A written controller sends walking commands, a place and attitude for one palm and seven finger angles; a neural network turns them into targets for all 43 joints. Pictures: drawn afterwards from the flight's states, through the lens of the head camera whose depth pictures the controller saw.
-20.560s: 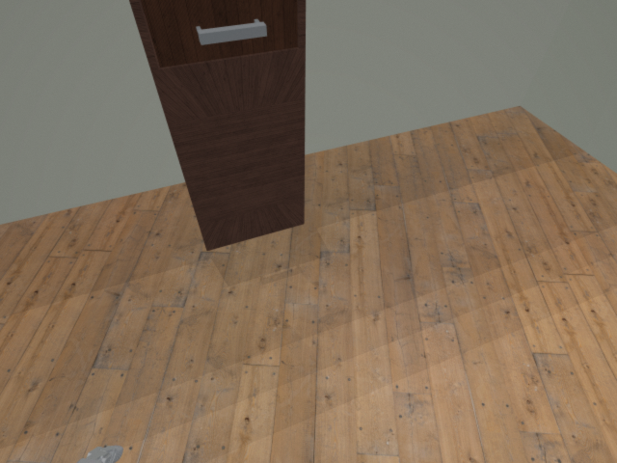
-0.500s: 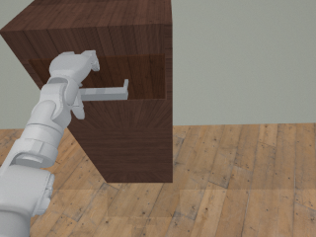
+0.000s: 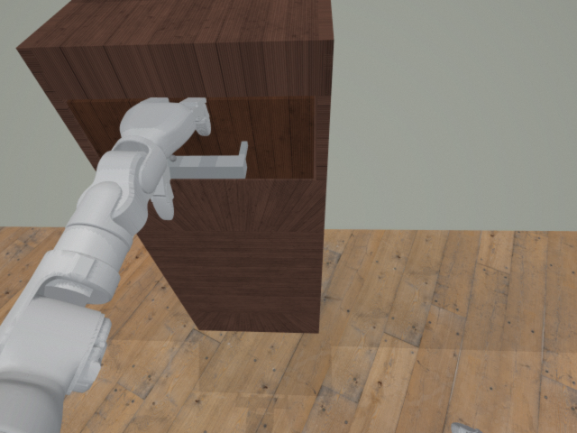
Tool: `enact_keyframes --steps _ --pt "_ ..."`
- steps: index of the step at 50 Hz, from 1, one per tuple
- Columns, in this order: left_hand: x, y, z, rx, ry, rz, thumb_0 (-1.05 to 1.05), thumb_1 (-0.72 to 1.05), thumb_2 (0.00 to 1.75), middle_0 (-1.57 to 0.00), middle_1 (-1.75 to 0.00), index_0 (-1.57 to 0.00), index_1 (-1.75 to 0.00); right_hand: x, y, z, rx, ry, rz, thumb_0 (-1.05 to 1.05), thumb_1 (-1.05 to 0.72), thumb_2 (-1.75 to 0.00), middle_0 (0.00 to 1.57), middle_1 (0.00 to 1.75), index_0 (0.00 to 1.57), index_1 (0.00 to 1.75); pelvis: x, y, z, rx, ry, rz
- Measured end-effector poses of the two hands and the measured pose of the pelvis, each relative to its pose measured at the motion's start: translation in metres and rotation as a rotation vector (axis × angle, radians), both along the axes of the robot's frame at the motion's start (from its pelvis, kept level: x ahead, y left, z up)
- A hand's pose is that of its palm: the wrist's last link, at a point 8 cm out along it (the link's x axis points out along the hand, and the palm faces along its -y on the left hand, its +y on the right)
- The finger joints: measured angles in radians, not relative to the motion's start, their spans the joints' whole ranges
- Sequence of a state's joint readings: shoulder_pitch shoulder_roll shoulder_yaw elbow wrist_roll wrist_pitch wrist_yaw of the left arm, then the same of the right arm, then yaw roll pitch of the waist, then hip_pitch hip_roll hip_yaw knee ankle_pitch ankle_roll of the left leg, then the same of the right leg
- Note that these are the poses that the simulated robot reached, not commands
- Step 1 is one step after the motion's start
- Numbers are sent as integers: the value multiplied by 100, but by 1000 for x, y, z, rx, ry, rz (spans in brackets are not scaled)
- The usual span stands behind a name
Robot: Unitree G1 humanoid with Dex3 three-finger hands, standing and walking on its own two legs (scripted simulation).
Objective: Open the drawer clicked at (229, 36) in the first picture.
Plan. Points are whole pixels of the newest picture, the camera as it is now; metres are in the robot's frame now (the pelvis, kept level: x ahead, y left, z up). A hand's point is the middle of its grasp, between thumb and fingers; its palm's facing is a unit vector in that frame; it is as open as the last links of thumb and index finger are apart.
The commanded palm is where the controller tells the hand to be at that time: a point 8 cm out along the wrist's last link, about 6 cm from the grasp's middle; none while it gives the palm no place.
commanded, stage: move the hooked fingers above the handle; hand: left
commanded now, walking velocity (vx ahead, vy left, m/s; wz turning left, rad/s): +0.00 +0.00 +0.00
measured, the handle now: (196, 157) +0.51 +0.18 +0.10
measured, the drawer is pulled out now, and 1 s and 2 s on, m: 0.00 0.00 0.00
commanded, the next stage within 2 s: lower the fingers behind the handle in 0.50 s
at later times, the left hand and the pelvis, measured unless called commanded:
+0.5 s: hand (171, 146) +0.47 +0.19 +0.15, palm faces -0.03 -0.01 -1.00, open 13.6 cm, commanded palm +0.45 +0.21 +0.21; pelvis -0.01 +0.00 +0.00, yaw -2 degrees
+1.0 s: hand (178, 152) +0.48 +0.19 +0.14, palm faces +0.03 -0.02 -1.00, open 13.6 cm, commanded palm +0.45 +0.20 +0.18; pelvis +0.00 +0.00 +0.00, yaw -1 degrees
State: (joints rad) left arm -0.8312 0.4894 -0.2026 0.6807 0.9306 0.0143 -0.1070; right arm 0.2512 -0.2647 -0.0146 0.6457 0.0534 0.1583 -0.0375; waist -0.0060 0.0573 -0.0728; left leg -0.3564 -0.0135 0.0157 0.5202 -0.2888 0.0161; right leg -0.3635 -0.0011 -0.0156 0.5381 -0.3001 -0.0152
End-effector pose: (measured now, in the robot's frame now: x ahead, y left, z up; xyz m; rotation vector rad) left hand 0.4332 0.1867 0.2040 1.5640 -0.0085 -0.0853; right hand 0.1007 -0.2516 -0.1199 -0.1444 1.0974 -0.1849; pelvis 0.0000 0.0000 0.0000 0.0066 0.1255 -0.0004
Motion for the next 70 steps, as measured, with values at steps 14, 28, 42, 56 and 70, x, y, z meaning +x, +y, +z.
enact_keyframes --steps 14,28,42,56,70 --pt "22 -11 9 -35 -90 9 0 -48 30 -43 -127 -37 -124 -30 -1 -6 -4 56 -53 0 -90 -90 20 30 20 30 -4 3 -1 0 27 -25" --pt "19 17 -4 21 8 97 0 -49 30 -35 -121 -33 -122 -56 -20 0 -53 44 -109 0 -90 -90 20 30 20 30 -13 -4 -1 1 24 -36" --pt "21 6 -12 -19 -72 8 0 -48 30 -38 -125 -35 -122 -53 -17 -4 -50 104 -76 0 -90 -90 20 30 20 30 -4 1 -4 -6 54 -18" --pt "20 4 -24 5 -33 73 0 -49 30 -34 -121 -32 -124 -20 3 -4 0 14 -44 0 -90 -90 20 30 20 30 -5 3 -6 -2 51 -22" --pt "19 5 -55 -26 -69 10 0 -48 30 -34 -122 -32 -120 -48 -12 -10 -42 107 -72 0 -90 -90 20 30 20 30 -1 3 -10 -7 83 -22"
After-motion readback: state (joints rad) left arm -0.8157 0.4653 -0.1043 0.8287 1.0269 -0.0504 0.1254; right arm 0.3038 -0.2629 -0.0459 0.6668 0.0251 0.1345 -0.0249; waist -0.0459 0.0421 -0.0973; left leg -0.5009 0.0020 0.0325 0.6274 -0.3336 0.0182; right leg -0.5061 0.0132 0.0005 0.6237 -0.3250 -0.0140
